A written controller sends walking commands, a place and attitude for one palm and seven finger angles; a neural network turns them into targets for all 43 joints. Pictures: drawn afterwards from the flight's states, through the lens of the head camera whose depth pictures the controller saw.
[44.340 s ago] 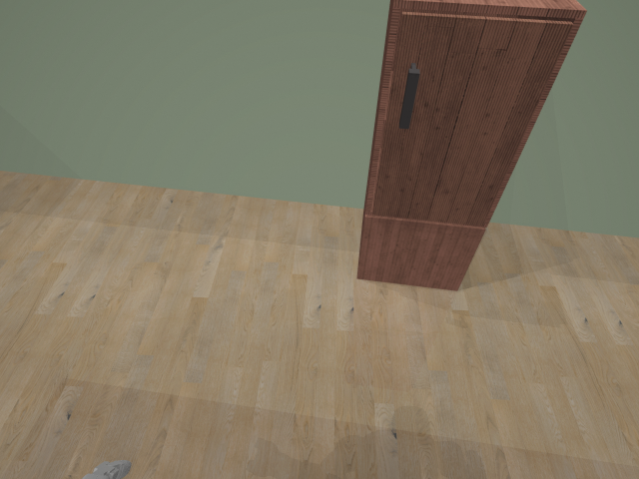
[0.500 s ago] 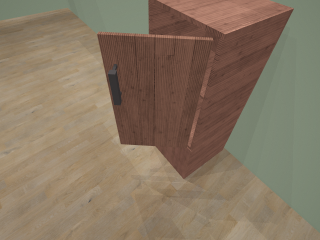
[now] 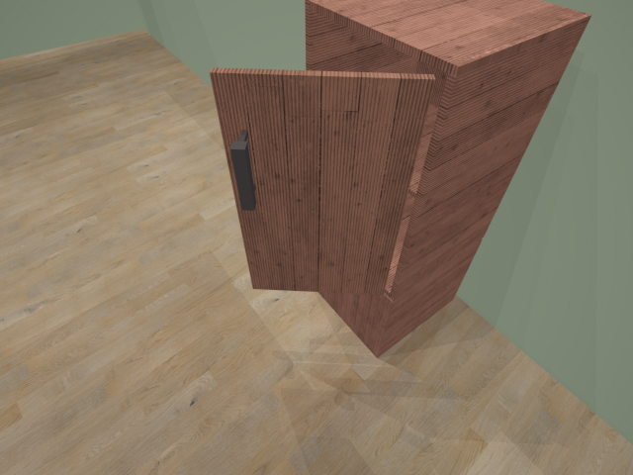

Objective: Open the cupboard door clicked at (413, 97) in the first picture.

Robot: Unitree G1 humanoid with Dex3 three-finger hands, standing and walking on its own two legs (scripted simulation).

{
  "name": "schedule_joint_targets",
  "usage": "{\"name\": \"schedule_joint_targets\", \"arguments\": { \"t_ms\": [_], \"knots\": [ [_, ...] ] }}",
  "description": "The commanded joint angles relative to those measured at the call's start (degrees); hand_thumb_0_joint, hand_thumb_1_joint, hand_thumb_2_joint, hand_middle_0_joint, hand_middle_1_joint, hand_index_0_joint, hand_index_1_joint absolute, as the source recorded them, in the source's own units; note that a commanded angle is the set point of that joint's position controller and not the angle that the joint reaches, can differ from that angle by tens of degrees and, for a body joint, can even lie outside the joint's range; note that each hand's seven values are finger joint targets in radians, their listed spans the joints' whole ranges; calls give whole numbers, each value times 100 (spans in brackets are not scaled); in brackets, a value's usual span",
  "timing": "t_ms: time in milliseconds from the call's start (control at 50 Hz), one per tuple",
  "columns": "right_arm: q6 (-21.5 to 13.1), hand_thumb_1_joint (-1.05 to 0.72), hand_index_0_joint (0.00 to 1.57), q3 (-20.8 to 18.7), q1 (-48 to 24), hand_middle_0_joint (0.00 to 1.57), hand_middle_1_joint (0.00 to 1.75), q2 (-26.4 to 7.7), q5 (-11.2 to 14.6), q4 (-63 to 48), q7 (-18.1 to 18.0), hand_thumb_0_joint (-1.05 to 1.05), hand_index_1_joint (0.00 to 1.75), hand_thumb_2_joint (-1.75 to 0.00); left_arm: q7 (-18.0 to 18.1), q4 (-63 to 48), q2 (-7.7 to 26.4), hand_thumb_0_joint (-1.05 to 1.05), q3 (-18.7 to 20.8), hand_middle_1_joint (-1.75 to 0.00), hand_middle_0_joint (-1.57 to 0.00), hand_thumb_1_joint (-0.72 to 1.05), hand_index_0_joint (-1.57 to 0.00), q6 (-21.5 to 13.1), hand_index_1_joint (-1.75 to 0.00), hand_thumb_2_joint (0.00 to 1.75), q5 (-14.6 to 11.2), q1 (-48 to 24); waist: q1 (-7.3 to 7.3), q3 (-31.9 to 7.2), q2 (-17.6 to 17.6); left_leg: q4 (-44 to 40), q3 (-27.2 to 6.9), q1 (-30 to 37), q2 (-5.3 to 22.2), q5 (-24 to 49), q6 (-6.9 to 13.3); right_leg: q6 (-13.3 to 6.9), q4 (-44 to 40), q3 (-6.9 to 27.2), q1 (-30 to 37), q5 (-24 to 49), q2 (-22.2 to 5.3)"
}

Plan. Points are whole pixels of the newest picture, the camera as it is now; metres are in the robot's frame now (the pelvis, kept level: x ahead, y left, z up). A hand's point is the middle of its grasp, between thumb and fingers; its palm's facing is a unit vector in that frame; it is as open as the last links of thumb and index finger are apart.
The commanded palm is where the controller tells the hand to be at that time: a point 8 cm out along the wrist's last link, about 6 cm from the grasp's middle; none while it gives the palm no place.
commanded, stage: look again from close up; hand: left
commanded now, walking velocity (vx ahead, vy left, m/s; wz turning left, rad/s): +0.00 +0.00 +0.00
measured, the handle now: (246, 170) +0.61 +0.17 +0.04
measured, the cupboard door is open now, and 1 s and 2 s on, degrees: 50 50 50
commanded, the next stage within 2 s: shuffle to correct the standing spot in 0.10 s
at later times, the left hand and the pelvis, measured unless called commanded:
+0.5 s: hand out of the picture +0.01 +0.16 -0.18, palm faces +0.02 -0.98 -0.17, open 7.3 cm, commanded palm none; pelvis +0.04 -0.01 -0.01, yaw +0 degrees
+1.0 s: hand out of the picture +0.13 +0.15 -0.17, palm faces +0.05 -0.96 -0.28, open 7.3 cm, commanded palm none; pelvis +0.07 -0.04 -0.01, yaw +1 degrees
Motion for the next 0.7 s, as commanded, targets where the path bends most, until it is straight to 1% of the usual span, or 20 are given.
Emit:
{"name": "schedule_joint_targets", "arguments": {
  "t_ms": [0,100,180,220,280,320,380,420,440,460,480,500,520,560,580,600,620,640,660,680],
  "knots": [
    [-113,-90,20,-87,114,20,30,-619,-14,-272,-2,0,30,-90,-25,-184,506,0,83,-30,-20,90,-20,-53,-30,90,-31,385,65,346,-127,-937,-781,-264,615,-105,126,-280,-568,338,-203,204,-282],
    [-136,-90,20,-81,97,20,30,-615,-1,-198,-7,0,30,-90,-32,-185,570,0,87,-30,-20,90,-20,-65,-30,90,-39,350,50,85,-90,-784,-660,13,592,450,117,-262,-595,369,-120,534,-350],
    [-143,-90,20,-80,25,20,30,-604,13,-135,-14,0,30,-90,-27,-164,594,0,78,-30,-20,90,-20,-73,-30,90,-40,340,57,107,-97,-689,-586,121,587,796,98,-247,-623,401,-125,801,-383],
    [-118,-90,20,-84,114,20,30,-605,-10,-78,-10,0,30,-90,-49,-87,531,0,77,-30,-20,90,-20,-50,-30,90,-24,410,24,27,-35,-721,-609,191,622,92,127,-272,-540,318,-173,97,-305],
    [-77,-90,20,-150,77,20,30,-681,-35,-104,9,0,30,-90,-102,-79,493,0,96,-30,-20,90,-20,-18,-30,90,20,474,27,389,120,-991,-853,-129,744,-1200,224,-318,-415,214,-445,-702,-191],
    [-61,-90,20,-197,87,20,30,-737,-46,-125,13,0,30,-90,-136,-79,452,0,112,-30,-20,90,-20,-12,-30,90,38,507,7,589,267,-1191,-1058,-285,866,-1717,311,-341,-227,108,-588,-820,-92],
    [-95,-90,20,-234,103,20,30,-763,-39,-175,5,0,30,-90,-166,-74,410,0,140,-30,-20,90,-20,-56,-30,90,53,653,47,591,435,-1106,-1154,-277,962,-1464,417,-370,-67,62,-609,-570,-57],
    [-127,-90,20,-243,98,20,30,-726,-33,-203,-8,0,30,-90,-177,-23,400,0,161,-30,-20,90,-20,-92,-30,90,41,799,95,469,333,-791,-1013,-254,931,-993,431,-407,-155,147,-479,-400,-124],
    [-138,-90,20,-238,96,20,30,-634,-24,-222,-9,0,30,-90,-174,1,423,0,175,-30,-20,90,-20,-112,-30,90,48,861,109,480,45,-524,-855,-398,837,-695,402,-450,-291,285,-291,-269,-176],
    [-166,-90,20,-223,34,20,30,-586,-22,-247,-10,0,30,-90,-163,44,472,0,198,-30,-20,90,-20,-133,-30,90,40,978,159,352,-269,-54,-547,-571,642,-310,319,-524,-466,567,3,-57,-339],
    [-193,-90,20,-181,-72,20,30,-457,-15,-296,-11,0,30,-90,-133,112,557,0,224,-30,-20,90,-20,-153,-30,90,28,1107,195,284,-690,482,-120,-824,371,48,191,-621,-655,927,358,590,-610],
    [-211,-90,20,-140,-176,20,30,-306,-14,-348,-11,0,30,-90,-92,191,663,0,262,-30,-20,90,-20,-170,-30,90,17,1282,232,211,-1195,949,183,-1117,160,-75,61,-741,-790,1297,726,1818,-978],
    [-193,-90,20,-114,-323,20,30,-243,-16,-378,-21,0,30,-90,-57,230,656,0,248,-30,-20,90,-20,-191,-30,90,0,1349,258,310,-1280,1126,231,-1297,147,-733,-32,-906,-773,1448,848,3259,-1247],
    [-172,-90,20,-70,-312,20,30,-162,26,-319,-57,0,30,-90,14,214,542,0,203,-30,-20,90,-20,-211,-30,90,26,1277,185,242,-1002,926,113,-1208,244,-1047,-94,-965,-320,1080,1130,5699,-1253],
    [-165,-90,20,-65,-192,20,30,-153,62,-232,-69,0,30,-90,41,187,546,0,177,-30,-20,90,-20,-200,-30,90,28,1123,77,113,-798,330,112,-772,253,-601,-100,-825,-51,820,1061,6127,-1102],
    [-170,-90,20,-97,124,20,30,-268,82,-106,-86,0,30,-90,50,92,606,0,162,-30,-20,90,-20,-182,-30,90,-11,883,-123,-122,-538,-268,67,75,300,1199,-41,-541,352,414,727,6020,-782],
    [-197,-90,20,-173,441,20,30,-595,60,7,-125,0,30,-90,64,-39,619,0,180,-30,-20,90,-20,-157,-30,90,-58,751,-210,-459,-100,57,-167,1056,618,3634,132,-282,694,163,144,4934,-445],
    [-182,-90,20,-237,712,20,30,-782,70,69,-174,0,30,-90,105,-154,566,0,181,-30,-20,90,-20,-144,-30,90,-84,630,-293,-666,378,299,-502,1791,1087,5567,435,-124,902,-45,-477,3350,-218],
    [-157,-90,20,-271,867,20,30,-902,89,132,-208,0,30,-90,137,-262,529,0,183,-30,-20,90,-20,-106,-30,90,-115,420,-331,-522,1236,42,-976,2182,1541,7193,769,-32,1388,-113,-1077,687,-10],
    [-112,-90,20,-260,736,20,30,-832,89,158,-224,0,30,-90,145,-310,454,0,193,-30,-20,90,-20,-46,-30,90,-110,320,-247,-278,1432,-234,-1162,2249,1858,7726,1031,-23,1769,33,-1574,-1354,16]
  ]
}}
